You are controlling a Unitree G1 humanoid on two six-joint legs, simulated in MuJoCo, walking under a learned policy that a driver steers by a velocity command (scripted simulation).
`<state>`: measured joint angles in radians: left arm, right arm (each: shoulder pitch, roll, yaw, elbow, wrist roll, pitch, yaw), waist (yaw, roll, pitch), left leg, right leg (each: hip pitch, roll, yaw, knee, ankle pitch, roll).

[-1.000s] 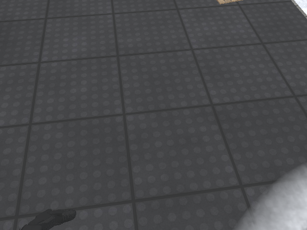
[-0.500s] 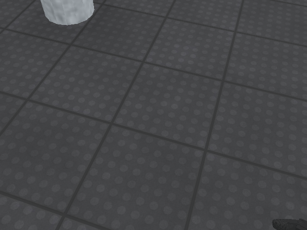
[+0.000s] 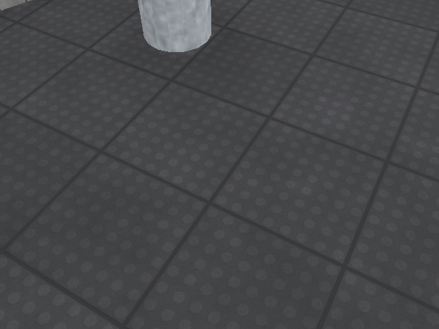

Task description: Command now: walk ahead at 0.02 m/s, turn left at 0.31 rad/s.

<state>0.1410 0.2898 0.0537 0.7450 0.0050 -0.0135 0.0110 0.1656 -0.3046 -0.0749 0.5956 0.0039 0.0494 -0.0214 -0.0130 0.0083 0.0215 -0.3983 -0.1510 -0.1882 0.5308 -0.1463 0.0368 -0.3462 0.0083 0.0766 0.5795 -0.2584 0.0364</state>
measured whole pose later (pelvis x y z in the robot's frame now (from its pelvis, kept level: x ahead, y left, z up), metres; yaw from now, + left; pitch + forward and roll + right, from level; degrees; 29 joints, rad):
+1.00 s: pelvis +0.14 -0.01 +0.02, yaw +3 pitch +1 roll +0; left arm 0.45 0.24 0.02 0.89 -0.01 -0.07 0.00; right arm 0.09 -0.27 -0.05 0.69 0.02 -0.07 0.03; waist 0.10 0.03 0.03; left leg -0.63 0.08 -0.01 0.68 -0.02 -0.01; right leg 0.06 0.03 -0.01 0.20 -0.28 -0.04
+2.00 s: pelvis +0.72 -0.01 +0.02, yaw -16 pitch +2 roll +0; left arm 0.33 0.29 0.06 0.70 -0.01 -0.05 0.00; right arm 0.09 -0.31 -0.04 0.72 -0.02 -0.10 0.00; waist 0.05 0.03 0.04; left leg -0.67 0.09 -0.10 0.77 -0.08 -0.06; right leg -0.18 0.12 0.10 0.33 -0.18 -0.08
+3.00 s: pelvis +1.19 -0.24 +0.02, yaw -33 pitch +1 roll -2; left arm 0.32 0.27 0.07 0.76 0.01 -0.09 -0.01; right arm 0.17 -0.31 -0.05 0.82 0.02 -0.05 0.02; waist 0.04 0.05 0.02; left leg -0.70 0.11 -0.07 0.90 -0.07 -0.02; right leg -0.06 0.06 -0.11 0.24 -0.19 -0.05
